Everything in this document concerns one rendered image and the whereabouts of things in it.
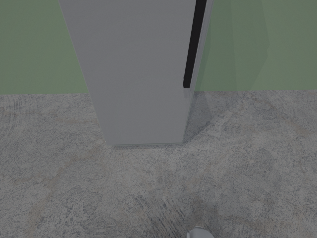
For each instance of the handle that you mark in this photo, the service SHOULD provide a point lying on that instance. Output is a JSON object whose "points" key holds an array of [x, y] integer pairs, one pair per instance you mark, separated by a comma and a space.
{"points": [[194, 40]]}

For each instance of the fridge door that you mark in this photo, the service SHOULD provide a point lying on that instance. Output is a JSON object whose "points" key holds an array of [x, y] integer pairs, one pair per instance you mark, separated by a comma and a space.
{"points": [[133, 56]]}

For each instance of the robot right thigh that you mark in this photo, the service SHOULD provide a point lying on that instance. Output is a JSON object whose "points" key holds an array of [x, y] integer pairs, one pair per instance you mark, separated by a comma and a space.
{"points": [[199, 233]]}

